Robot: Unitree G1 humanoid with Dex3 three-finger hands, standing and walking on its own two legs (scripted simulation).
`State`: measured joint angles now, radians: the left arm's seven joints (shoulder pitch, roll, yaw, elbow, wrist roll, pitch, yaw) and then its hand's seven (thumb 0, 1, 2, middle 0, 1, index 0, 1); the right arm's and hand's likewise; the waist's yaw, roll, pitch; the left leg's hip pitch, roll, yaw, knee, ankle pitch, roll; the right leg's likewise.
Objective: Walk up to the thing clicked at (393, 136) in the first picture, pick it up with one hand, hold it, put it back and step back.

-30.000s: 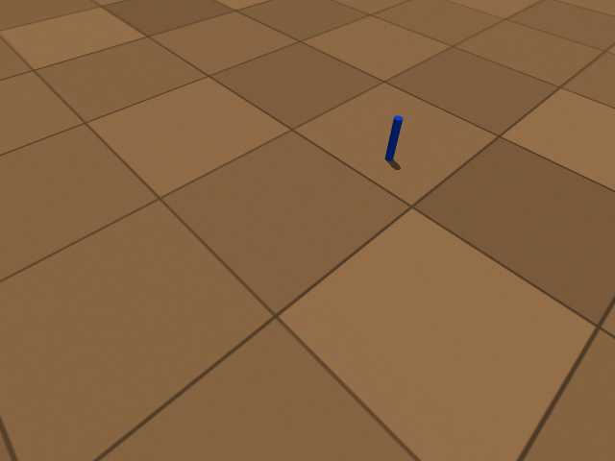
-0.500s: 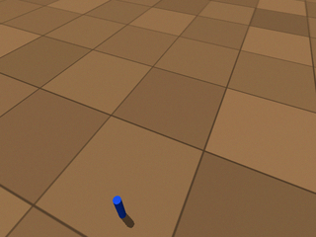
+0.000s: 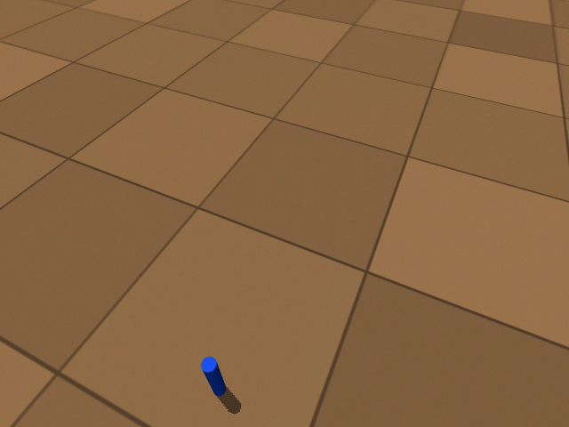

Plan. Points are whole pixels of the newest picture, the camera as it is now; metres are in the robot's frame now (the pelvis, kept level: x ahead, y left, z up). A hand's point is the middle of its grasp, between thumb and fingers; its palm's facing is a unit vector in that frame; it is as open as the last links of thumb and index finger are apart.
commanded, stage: stand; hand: left
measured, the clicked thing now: (214, 377) +0.39 +0.20 -0.66
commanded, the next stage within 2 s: step back in 0.48 s
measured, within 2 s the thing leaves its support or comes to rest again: neither
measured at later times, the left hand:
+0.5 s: hand out of the picture +0.07 +0.25 -0.16, palm faces -0.01 -0.94 -0.33, open 7.4 cm
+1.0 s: hand out of the picture +0.00 +0.26 -0.16, palm faces +0.03 -0.91 -0.42, open 7.4 cm
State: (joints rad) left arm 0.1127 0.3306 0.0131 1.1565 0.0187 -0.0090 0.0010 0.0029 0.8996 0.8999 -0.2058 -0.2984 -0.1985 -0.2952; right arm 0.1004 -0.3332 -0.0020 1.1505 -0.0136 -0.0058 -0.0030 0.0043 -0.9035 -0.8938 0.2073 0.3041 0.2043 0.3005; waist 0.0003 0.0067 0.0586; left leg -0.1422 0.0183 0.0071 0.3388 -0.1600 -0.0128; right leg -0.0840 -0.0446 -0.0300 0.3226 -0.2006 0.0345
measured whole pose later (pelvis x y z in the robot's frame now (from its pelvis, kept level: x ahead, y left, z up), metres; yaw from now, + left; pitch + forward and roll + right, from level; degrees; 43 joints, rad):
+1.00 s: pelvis -0.10 -0.01 -0.02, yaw +4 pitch +0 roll +1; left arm 0.09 0.34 0.06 0.88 0.04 0.02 0.02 0.00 0.90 0.90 -0.21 -0.30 -0.20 -0.30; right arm 0.13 -0.42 -0.06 0.93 0.00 0.08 0.00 0.00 -0.91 -0.89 0.21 0.30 0.20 0.30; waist 0.01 0.03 0.19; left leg -0.39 -0.07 -0.10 0.97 -0.50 -0.01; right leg -0.39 -0.07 -0.05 0.63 -0.23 0.00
